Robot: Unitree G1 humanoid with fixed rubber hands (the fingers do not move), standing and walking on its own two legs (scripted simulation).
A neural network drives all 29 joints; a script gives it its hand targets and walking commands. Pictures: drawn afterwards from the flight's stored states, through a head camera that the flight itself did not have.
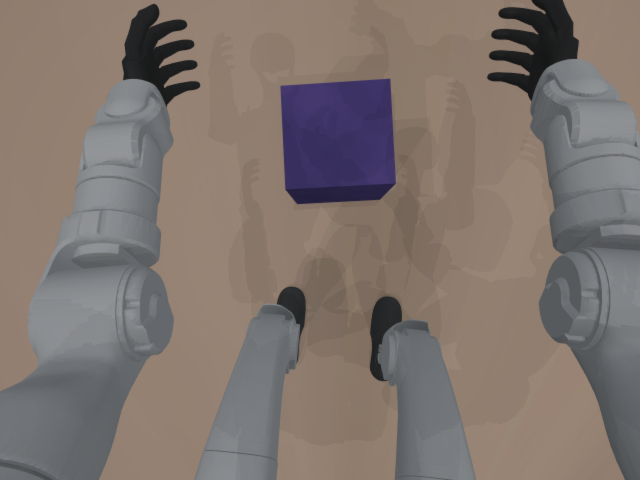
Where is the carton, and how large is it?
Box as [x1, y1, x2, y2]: [280, 79, 395, 203]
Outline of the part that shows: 389,79 280,86 285,189 297,203 379,199 395,183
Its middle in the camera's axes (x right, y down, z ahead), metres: +0.04 -0.20 +0.86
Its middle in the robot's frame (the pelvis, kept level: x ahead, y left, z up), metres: +0.56 +0.05 -0.54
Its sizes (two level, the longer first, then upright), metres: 0.210 0.200 0.250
